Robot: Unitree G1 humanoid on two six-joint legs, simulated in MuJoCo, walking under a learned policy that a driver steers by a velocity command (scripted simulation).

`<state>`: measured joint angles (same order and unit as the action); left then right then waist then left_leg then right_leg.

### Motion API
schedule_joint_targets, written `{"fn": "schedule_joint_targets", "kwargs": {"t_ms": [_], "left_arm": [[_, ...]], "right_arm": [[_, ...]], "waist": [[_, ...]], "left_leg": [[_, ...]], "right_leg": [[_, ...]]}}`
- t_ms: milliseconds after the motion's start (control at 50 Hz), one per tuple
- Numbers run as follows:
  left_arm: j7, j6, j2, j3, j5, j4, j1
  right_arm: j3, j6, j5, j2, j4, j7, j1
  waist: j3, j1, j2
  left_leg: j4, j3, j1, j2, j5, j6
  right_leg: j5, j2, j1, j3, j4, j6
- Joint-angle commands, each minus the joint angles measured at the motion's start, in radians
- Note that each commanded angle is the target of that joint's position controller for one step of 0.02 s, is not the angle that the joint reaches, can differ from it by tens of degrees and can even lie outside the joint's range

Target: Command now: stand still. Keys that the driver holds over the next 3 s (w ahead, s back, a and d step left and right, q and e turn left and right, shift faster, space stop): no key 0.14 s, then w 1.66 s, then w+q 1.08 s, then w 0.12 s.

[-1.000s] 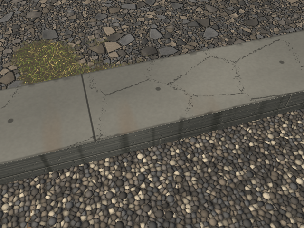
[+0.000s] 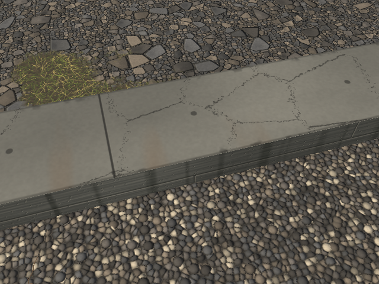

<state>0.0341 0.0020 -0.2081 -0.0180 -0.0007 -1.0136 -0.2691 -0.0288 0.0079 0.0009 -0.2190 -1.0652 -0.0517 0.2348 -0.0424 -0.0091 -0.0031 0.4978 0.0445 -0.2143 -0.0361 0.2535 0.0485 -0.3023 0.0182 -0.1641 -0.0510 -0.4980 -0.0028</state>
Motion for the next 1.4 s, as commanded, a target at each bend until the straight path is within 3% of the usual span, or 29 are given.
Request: {"fn": "schedule_joint_targets", "kwargs": {"t_ms": [20,140,200,300,340,360,380,400,420,460,520,620,720,760,800,820,840,860,880,920,980,1060,1240,1280,1320,1340,1360,1380,1400], "left_arm": [[0.003,0.007,-0.098,-0.015,0.000,0.014,-0.046],[0.004,0.005,-0.088,-0.010,0.001,-0.009,-0.064],[0.012,-0.002,-0.118,-0.020,0.013,-0.018,-0.085],[0.003,0.035,-0.193,-0.050,0.033,-0.008,-0.134],[-0.004,0.039,-0.174,-0.043,0.037,0.026,-0.037],[-0.006,0.040,-0.158,-0.038,0.041,0.049,0.019],[-0.009,0.048,-0.110,-0.026,0.033,0.068,0.052],[-0.005,0.067,-0.061,-0.016,0.029,0.111,0.073],[-0.006,0.087,-0.090,-0.023,0.043,0.121,0.072],[-0.026,0.109,-0.092,-0.024,0.050,0.096,0.036],[-0.043,0.118,-0.120,-0.045,0.027,0.107,0.097],[-0.060,0.106,-0.039,-0.015,0.024,0.188,0.295],[-0.078,0.105,-0.088,-0.014,0.034,0.243,0.397],[-0.082,0.110,-0.127,-0.029,0.031,0.245,0.360],[-0.073,0.107,-0.191,-0.067,0.035,0.184,0.137],[-0.063,0.101,-0.233,-0.088,0.037,0.135,-0.041],[-0.056,0.093,-0.331,-0.112,0.006,0.104,-0.191],[-0.062,0.093,-0.287,-0.094,0.007,0.097,-0.180],[-0.065,0.100,-0.221,-0.073,0.015,0.107,-0.071],[-0.071,0.111,-0.154,-0.051,0.008,0.137,0.093],[-0.078,0.124,-0.119,-0.039,0.000,0.118,0.128],[-0.053,0.127,-0.170,-0.046,0.002,0.079,0.055],[-0.030,0.083,-0.197,-0.048,0.015,0.027,-0.126],[-0.026,0.071,-0.213,-0.052,0.018,0.030,-0.113],[-0.021,0.057,-0.229,-0.054,0.016,0.045,-0.067],[-0.022,0.058,-0.208,-0.044,0.009,0.062,-0.056],[-0.032,0.078,-0.109,-0.012,-0.025,0.088,-0.122],[-0.042,0.106,-0.055,0.003,0.014,0.068,-0.194],[-0.050,0.125,-0.173,-0.022,0.042,0.074,-0.107]], "right_arm": [[-0.014,-0.006,0.000,-0.100,0.013,-0.003,0.039],[-0.009,-0.007,0.001,-0.090,-0.003,-0.002,0.054],[-0.008,-0.005,0.010,-0.082,-0.014,-0.006,0.073],[0.003,-0.076,0.020,-0.029,0.031,0.027,0.030],[0.003,-0.098,0.033,-0.019,0.015,0.041,0.107],[-0.003,-0.102,0.030,-0.027,-0.019,0.043,0.194],[-0.022,-0.105,0.019,-0.085,-0.054,0.042,0.311],[-0.058,-0.113,0.021,-0.232,-0.074,0.055,0.445],[-0.042,-0.126,0.000,-0.203,-0.062,0.062,0.417],[-0.018,-0.137,0.005,-0.115,-0.009,0.064,0.278],[0.003,-0.118,0.003,-0.059,0.000,0.063,0.279],[-0.002,-0.091,-0.005,-0.122,0.024,0.030,0.304],[-0.020,-0.092,0.017,-0.153,0.020,0.023,0.324],[-0.029,-0.087,0.015,-0.169,0.028,0.024,0.299],[-0.033,-0.072,0.002,-0.173,0.043,0.028,0.268],[-0.025,-0.070,-0.007,-0.164,0.064,0.031,0.250],[0.007,-0.083,-0.013,-0.046,0.088,0.042,0.350],[0.019,-0.116,0.009,-0.017,0.075,0.050,0.352],[-0.006,-0.140,0.041,-0.107,0.108,0.055,0.257],[-0.018,-0.150,0.043,-0.136,0.137,0.045,0.132],[-0.024,-0.110,0.018,-0.085,0.128,0.034,0.172],[-0.034,-0.097,0.000,-0.106,0.191,0.029,0.022],[-0.006,-0.108,0.018,-0.084,0.263,0.062,-0.247],[-0.012,-0.116,0.015,-0.112,0.275,0.070,-0.244],[-0.047,-0.125,0.006,-0.171,0.219,0.071,-0.039],[-0.070,-0.125,0.004,-0.219,0.169,0.065,0.134],[-0.090,-0.114,-0.003,-0.327,0.150,0.058,0.250],[-0.081,-0.111,-0.015,-0.298,0.140,0.065,0.276],[-0.061,-0.114,-0.006,-0.220,0.158,0.068,0.190]], "waist": [[-0.013,0.000,0.003],[-0.019,0.002,0.003],[-0.043,0.009,0.040],[-0.134,0.031,0.201],[-0.151,-0.041,0.180],[-0.147,-0.083,0.138],[-0.099,-0.115,-0.015],[-0.041,-0.143,-0.308],[-0.054,-0.107,-0.259],[-0.109,-0.043,-0.108],[-0.080,-0.042,-0.093],[-0.095,-0.069,-0.081],[-0.125,-0.052,-0.104],[-0.077,-0.005,-0.109],[0.080,0.116,-0.132],[0.188,0.193,-0.116],[0.358,0.162,0.134],[0.434,0.145,0.257],[0.256,0.122,0.201],[0.084,0.050,0.038],[0.047,-0.027,0.068],[-0.018,-0.013,0.042],[-0.032,0.078,0.059],[-0.023,0.044,0.057],[0.102,-0.072,0.076],[0.203,-0.144,0.058],[0.327,-0.112,-0.196],[0.418,-0.087,-0.302],[0.265,-0.092,-0.148]], "left_leg": [[-0.065,-0.022,0.025,0.012,-0.130,-0.016],[-0.066,-0.024,0.017,0.015,-0.121,-0.019],[-0.002,-0.081,-0.044,0.073,0.276,-0.042],[0.268,-0.081,-0.199,0.044,0.185,-0.085],[0.103,-0.082,-0.049,0.035,0.197,-0.129],[-0.028,-0.070,0.096,0.045,0.145,-0.134],[-0.117,0.104,0.244,-0.054,0.143,-0.146],[-0.303,0.512,0.347,-0.267,0.295,-0.263],[-0.364,0.717,0.318,-0.364,0.325,-0.327],[-0.343,0.494,0.287,-0.295,0.212,-0.280],[-0.360,0.234,0.303,-0.196,-0.112,-0.211],[-0.401,0.083,0.192,-0.152,-0.256,-0.220],[-0.416,0.052,0.209,-0.203,-0.291,-0.213],[-0.329,0.029,0.277,-0.220,-0.517,-0.190],[-0.056,-0.020,0.266,-0.185,-0.856,-0.155],[0.179,-0.038,0.109,-0.145,-0.764,-0.125],[0.594,-0.075,-0.270,0.010,-0.306,-0.063],[0.823,0.058,-0.415,0.098,0.280,-0.063],[0.902,0.089,-0.517,0.030,0.238,-0.091],[0.811,0.042,-0.458,-0.072,0.064,-0.108],[0.697,0.038,-0.316,-0.124,0.008,-0.098],[0.507,0.013,-0.438,-0.138,-0.142,-0.057],[0.106,-0.055,-0.389,-0.045,-0.269,-0.064],[0.056,-0.061,-0.347,-0.019,-0.188,-0.093],[-0.004,-0.103,-0.082,0.044,-0.164,-0.136],[-0.018,-0.056,0.177,0.000,-0.204,-0.169],[0.002,0.289,0.489,-0.261,-0.339,-0.266],[-0.174,0.697,0.633,-0.396,-0.135,-0.403],[-0.212,0.613,0.505,-0.356,0.013,-0.361]], "right_leg": [[0.148,-0.018,-0.071,-0.009,0.105,0.011],[0.138,-0.016,-0.076,-0.004,0.105,0.009],[-0.331,-0.010,-0.121,-0.022,0.130,0.052],[-0.554,-0.273,-0.155,-0.401,0.311,0.216],[-0.473,-0.242,-0.250,-0.333,0.274,0.188],[-0.380,-0.173,-0.318,-0.238,0.188,0.145],[-0.211,-0.080,-0.405,-0.098,-0.062,0.090],[-0.175,0.043,-0.552,0.065,-0.390,0.031],[-0.247,0.015,-0.633,-0.023,-0.598,0.042],[-0.076,-0.074,-0.694,-0.043,-0.707,0.081],[0.081,-0.124,-0.655,0.017,-0.576,0.075],[0.230,-0.083,-0.548,0.094,-0.248,0.014],[0.308,-0.060,-0.434,0.086,-0.065,0.043],[0.276,-0.038,-0.354,0.090,-0.038,0.076],[0.242,0.022,-0.061,0.123,-0.051,0.122],[0.218,-0.038,0.209,0.053,-0.064,0.161],[-0.014,-0.309,0.589,-0.388,-0.005,0.304],[-0.144,-0.416,0.609,-0.759,0.220,0.363],[-0.171,-0.375,0.465,-0.655,0.254,0.307],[0.058,-0.304,0.139,-0.365,0.298,0.251],[0.196,-0.229,-0.060,-0.184,0.370,0.239],[0.279,-0.217,-0.073,-0.100,0.421,0.256],[0.343,-0.236,0.143,-0.026,0.344,0.208],[0.504,-0.263,0.205,-0.038,0.271,0.190],[0.832,-0.212,0.205,0.009,0.016,0.156],[0.766,-0.159,0.069,0.044,-0.215,0.121],[0.196,-0.039,-0.236,0.089,-0.591,0.067],[-0.269,0.063,-0.504,-0.033,-0.814,0.051],[-0.231,-0.010,-0.603,-0.089,-0.894,0.071]]}}
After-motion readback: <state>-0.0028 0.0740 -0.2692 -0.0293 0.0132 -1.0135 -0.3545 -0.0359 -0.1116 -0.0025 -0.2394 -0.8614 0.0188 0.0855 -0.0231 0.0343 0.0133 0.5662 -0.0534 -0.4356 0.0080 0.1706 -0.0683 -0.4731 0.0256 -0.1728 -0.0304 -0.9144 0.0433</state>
